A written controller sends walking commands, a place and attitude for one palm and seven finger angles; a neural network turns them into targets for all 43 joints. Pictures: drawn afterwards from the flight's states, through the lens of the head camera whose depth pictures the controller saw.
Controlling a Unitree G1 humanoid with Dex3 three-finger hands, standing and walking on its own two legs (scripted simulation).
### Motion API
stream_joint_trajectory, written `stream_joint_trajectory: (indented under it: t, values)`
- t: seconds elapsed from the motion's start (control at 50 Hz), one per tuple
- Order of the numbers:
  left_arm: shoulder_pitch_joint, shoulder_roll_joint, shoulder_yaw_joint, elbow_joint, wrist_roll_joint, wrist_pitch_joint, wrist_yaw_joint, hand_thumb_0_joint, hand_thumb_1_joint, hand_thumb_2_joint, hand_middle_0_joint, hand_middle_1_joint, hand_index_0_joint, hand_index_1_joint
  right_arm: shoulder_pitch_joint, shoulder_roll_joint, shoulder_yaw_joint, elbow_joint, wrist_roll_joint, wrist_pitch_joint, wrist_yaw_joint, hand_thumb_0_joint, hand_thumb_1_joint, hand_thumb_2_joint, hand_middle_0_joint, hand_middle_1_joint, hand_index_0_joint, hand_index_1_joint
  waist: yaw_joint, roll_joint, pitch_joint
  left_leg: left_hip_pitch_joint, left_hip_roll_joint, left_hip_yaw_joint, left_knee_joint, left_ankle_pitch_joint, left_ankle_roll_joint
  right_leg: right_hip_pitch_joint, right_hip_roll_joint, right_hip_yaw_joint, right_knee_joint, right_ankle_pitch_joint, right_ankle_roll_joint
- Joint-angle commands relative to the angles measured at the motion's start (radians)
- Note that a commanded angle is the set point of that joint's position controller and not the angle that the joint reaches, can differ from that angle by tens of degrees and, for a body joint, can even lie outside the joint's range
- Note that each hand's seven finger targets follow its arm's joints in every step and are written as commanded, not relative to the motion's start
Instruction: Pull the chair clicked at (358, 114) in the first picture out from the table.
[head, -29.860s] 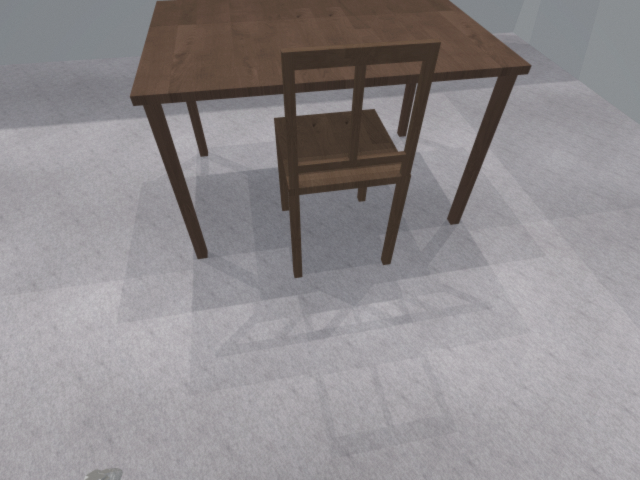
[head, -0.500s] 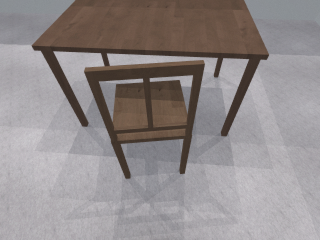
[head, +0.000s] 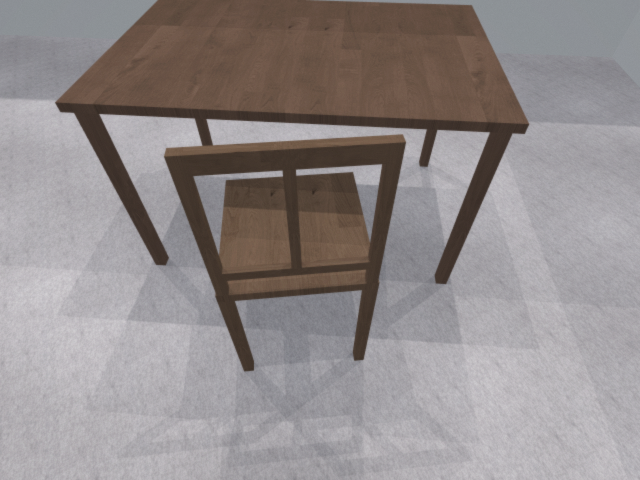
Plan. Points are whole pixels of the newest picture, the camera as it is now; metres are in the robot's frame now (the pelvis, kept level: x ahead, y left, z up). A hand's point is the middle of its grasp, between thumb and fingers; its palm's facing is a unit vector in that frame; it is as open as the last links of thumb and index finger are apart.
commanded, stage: look to check the result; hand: left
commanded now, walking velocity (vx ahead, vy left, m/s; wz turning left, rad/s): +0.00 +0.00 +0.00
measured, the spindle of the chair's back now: (293, 222) +0.59 +0.08 -0.09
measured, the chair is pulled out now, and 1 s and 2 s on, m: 0.20 0.20 0.20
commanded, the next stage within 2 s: take the last steps up to it in 0.68 s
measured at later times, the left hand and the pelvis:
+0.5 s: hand out of the picture +0.01 +0.17 -0.18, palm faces +0.03 -0.98 -0.21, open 7.3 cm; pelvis +0.01 +0.00 +0.00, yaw +0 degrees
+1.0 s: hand out of the picture +0.02 +0.16 -0.18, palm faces +0.02 -0.98 -0.20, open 7.3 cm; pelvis +0.02 -0.01 -0.01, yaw -1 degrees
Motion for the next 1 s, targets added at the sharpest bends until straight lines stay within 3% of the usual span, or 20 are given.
stream_joint_trajectory:
  t: [0.0, 0.2, 0.34, 0.5, 0.62, 0.8, 0.88, 0.92, 0.98]
  values:
    - [0.055, 0.090, 0.009, -0.021, 0.002, -0.015, 0.004, 0.000, 0.900, 0.900, -0.200, -0.300, -0.200, -0.300, 0.071, -0.095, -0.018, -0.017, 0.003, -0.011, -0.002, 0.000, -0.900, -0.900, 0.200, 0.300, 0.200, 0.300, -0.003, -0.001, -0.005, 0.028, 0.103, -0.086, -0.041, 0.220, 0.020, -0.044, -0.106, 0.078, -0.053, 0.218, -0.014]
    - [0.068, 0.084, 0.010, -0.019, 0.001, -0.016, 0.005, 0.000, 0.900, 0.900, -0.200, -0.300, -0.200, -0.300, 0.077, -0.092, -0.018, -0.014, 0.004, -0.013, -0.006, 0.000, -0.900, -0.900, 0.200, 0.300, 0.200, 0.300, -0.002, 0.001, -0.010, 0.043, 0.104, -0.082, -0.035, 0.255, 0.021, -0.039, -0.107, 0.078, -0.047, 0.253, -0.016]
    - [0.066, 0.080, 0.007, -0.015, 0.003, -0.013, 0.006, 0.000, 0.900, 0.900, -0.200, -0.300, -0.200, -0.300, 0.075, -0.088, -0.017, -0.013, 0.003, -0.009, -0.004, 0.000, -0.900, -0.900, 0.200, 0.300, 0.200, 0.300, -0.003, 0.000, 0.026, 0.026, 0.103, -0.083, -0.046, 0.202, 0.019, -0.060, -0.102, 0.082, -0.061, 0.200, -0.016]
    - [0.072, 0.085, 0.008, -0.019, 0.001, -0.018, 0.006, 0.000, 0.900, 0.900, -0.200, -0.300, -0.200, -0.300, 0.079, -0.092, -0.019, -0.015, 0.004, -0.012, -0.005, 0.000, -0.900, -0.900, 0.200, 0.300, 0.200, 0.300, -0.004, -0.010, -0.011, 0.043, 0.103, -0.081, -0.036, 0.229, 0.019, -0.038, -0.106, 0.086, -0.054, 0.255, -0.016]
    - [0.073, 0.085, 0.007, -0.018, 0.002, -0.018, 0.008, 0.000, 0.900, 0.900, -0.200, -0.300, -0.200, -0.300, 0.075, -0.092, -0.019, -0.017, 0.006, -0.010, -0.006, 0.000, -0.900, -0.900, 0.200, 0.300, 0.200, 0.300, -0.002, -0.013, 0.011, 0.040, 0.103, -0.079, -0.034, 0.239, 0.017, -0.047, -0.106, 0.085, -0.056, 0.270, -0.017]
    - [0.070, 0.089, 0.009, -0.020, 0.001, -0.020, 0.007, 0.000, 0.900, 0.900, -0.200, -0.300, -0.200, -0.300, 0.077, -0.095, -0.019, -0.016, 0.004, -0.011, -0.006, 0.000, -0.900, -0.900, 0.200, 0.300, 0.200, 0.300, -0.003, -0.007, -0.009, 0.050, 0.105, -0.078, -0.035, 0.238, 0.015, -0.032, -0.107, 0.089, -0.058, 0.280, -0.018]
    - [0.068, 0.083, 0.015, -0.020, 0.008, -0.011, -0.002, 0.000, 0.900, 0.900, -0.200, -0.300, -0.200, -0.300, 0.097, -0.105, -0.028, -0.004, -0.005, -0.004, 0.001, 0.000, -0.900, -0.900, 0.200, 0.300, 0.200, 0.300, -0.007, 0.004, 0.024, 0.035, 0.102, -0.061, -0.035, -0.009, 0.025, -0.082, -0.074, 0.083, -0.035, -0.011, -0.035]
    - [0.062, 0.087, 0.021, -0.031, 0.014, -0.004, -0.011, 0.000, 0.900, 0.900, -0.200, -0.300, -0.200, -0.300, 0.093, -0.117, -0.037, -0.012, -0.006, 0.004, 0.007, 0.000, -0.900, -0.900, 0.200, 0.300, 0.200, 0.300, -0.006, 0.015, 0.100, -0.008, 0.115, -0.082, -0.060, -0.173, 0.040, -0.158, -0.053, 0.077, -0.011, -0.166, -0.045]
    - [0.068, 0.077, 0.031, -0.049, 0.018, -0.009, -0.021, 0.000, 0.900, 0.900, -0.200, -0.300, -0.200, -0.300, 0.103, -0.123, -0.045, -0.022, -0.009, -0.004, 0.009, 0.000, -0.900, -0.900, 0.200, 0.300, 0.200, 0.300, -0.003, 0.034, 0.105, -0.029, 0.146, -0.117, -0.064, -0.181, 0.064, -0.167, -0.039, 0.064, 0.059, -0.122, -0.054]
